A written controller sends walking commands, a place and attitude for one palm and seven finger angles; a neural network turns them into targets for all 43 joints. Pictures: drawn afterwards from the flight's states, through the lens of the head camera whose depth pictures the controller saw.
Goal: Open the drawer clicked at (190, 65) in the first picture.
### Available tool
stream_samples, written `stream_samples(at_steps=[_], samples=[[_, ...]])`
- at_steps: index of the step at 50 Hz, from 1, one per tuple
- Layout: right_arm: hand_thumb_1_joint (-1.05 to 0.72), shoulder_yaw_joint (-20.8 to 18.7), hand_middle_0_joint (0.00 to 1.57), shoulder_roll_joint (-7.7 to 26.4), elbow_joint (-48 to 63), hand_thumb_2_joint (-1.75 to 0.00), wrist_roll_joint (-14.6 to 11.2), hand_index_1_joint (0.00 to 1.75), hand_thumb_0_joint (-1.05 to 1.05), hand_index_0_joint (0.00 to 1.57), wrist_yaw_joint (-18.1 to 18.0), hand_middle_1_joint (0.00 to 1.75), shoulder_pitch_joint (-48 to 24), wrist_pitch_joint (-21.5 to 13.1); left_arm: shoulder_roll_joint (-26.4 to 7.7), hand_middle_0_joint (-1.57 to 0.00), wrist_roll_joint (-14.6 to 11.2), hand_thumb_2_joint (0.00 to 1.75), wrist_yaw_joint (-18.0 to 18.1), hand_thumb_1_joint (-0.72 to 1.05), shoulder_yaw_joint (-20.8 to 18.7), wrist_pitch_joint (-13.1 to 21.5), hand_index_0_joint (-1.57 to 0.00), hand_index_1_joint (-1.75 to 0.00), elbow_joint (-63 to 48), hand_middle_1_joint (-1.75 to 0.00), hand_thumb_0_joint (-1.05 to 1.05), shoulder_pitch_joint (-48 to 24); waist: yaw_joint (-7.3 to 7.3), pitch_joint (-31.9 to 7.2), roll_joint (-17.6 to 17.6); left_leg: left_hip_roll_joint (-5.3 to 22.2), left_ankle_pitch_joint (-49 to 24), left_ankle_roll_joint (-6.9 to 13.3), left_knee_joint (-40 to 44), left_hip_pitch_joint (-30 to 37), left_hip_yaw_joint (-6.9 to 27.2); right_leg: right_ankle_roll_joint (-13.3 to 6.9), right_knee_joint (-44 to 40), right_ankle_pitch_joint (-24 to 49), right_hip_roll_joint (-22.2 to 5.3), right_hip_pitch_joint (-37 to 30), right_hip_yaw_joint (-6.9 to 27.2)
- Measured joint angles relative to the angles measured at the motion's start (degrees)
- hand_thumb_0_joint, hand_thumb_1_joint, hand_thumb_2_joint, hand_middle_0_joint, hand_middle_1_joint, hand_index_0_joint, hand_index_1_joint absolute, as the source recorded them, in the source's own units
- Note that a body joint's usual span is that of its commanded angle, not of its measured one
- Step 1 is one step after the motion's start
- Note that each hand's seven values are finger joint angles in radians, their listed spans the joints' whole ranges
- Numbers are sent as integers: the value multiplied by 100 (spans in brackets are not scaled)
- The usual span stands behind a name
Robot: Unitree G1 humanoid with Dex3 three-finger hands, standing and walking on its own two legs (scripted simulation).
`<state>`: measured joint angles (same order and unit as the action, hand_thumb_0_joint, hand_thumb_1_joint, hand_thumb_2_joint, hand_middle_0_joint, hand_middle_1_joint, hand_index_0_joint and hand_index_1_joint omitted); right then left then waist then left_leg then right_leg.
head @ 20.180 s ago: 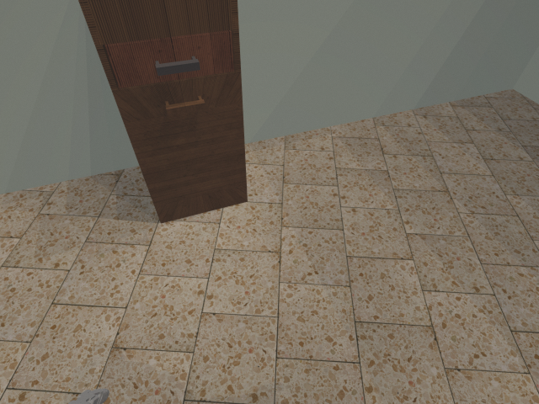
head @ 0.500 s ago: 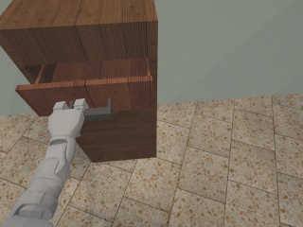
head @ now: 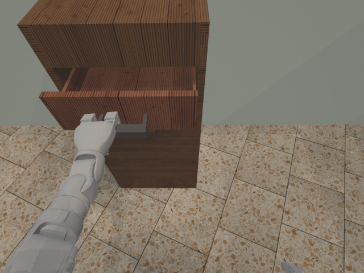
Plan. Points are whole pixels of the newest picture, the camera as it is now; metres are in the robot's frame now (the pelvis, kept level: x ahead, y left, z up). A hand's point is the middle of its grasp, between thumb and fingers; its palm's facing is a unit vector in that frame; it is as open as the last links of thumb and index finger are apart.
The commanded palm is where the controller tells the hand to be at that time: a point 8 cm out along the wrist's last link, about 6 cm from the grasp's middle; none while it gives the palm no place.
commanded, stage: pull the drawer open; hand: left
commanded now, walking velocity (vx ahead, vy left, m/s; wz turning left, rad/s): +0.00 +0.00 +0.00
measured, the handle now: (122, 124) +0.46 +0.18 +0.02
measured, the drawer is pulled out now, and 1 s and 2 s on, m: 0.11 0.21 0.30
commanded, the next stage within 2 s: open the thumb to release the handle in 1.62 s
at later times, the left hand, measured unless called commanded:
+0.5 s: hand (96, 183) +0.31 +0.21 +0.00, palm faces +0.00 -0.09 -1.00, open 6.2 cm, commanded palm +0.29 +0.19 +0.05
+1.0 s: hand (95, 187) +0.30 +0.21 +0.00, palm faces -0.01 -0.07 -1.00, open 6.2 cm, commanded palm +0.24 +0.19 +0.05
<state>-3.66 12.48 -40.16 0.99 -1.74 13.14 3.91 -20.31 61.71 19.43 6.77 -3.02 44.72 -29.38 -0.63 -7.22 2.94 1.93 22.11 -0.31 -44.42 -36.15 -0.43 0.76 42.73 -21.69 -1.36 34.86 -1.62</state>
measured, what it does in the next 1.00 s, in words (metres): stands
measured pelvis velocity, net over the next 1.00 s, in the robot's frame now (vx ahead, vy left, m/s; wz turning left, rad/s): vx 0.01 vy -0.01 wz -0.01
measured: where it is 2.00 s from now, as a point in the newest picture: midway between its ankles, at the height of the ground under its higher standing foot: outside the picture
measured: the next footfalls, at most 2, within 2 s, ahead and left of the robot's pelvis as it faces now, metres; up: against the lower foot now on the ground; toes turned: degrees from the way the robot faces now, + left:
none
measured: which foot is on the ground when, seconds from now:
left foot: down 0.00-1.00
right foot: down 0.00-1.00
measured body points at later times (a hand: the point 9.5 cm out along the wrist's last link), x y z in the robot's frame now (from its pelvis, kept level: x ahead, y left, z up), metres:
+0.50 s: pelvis +0.03 +0.00 +0.01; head +0.07 -0.02 +0.45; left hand +0.30 +0.22 +0.06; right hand +0.20 -0.24 -0.11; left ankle -0.01 +0.12 -0.71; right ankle -0.02 -0.13 -0.71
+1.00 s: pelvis +0.01 -0.01 +0.00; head +0.04 -0.04 +0.45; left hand +0.29 +0.21 +0.06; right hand +0.17 -0.24 -0.12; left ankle -0.01 +0.12 -0.71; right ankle -0.02 -0.13 -0.71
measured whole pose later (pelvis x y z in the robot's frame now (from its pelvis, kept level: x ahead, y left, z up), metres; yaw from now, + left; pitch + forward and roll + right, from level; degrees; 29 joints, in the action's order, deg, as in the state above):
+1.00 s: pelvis +0.01 -0.01 +0.00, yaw +0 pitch +10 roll +0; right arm -1.6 11.9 -38.4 1.8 -1.1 8.6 4.0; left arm -18.2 61.1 18.9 5.5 -6.3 14.2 0.8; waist 1.8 -6.1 3.1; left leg 2.3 22.8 -1.4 -42.8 -29.5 -0.8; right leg -0.1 43.2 -23.2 -1.0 29.4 -1.1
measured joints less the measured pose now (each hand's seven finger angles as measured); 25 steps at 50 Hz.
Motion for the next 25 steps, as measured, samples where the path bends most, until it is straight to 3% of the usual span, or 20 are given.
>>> stream_samples(at_steps=[9,16,25], samples=[[-90,-97,20,130,18,-90,-44,30,1,20,136,30,409,69,-54,-29,-194,76,56,71,-237,-156,-29,-131,-1628,-131,1,1571,-78,-25,104,66,69,12,136,240,-179,21,-130,2,66,-156,175],[-90,-68,20,146,39,-90,-37,30,1,20,185,30,181,30,137,-28,-135,78,250,72,-105,-402,-28,-130,-2709,-131,1,2618,14,7,102,40,126,21,217,472,-185,35,-200,-64,41,-387,177],[-91,99,20,46,377,-90,4,30,1,20,251,30,-520,-47,302,-26,-112,78,133,71,23,-557,-31,-130,-3612,-130,2,3545,179,-34,59,14,196,3,252,706,-163,27,-181,-174,15,-608,155]])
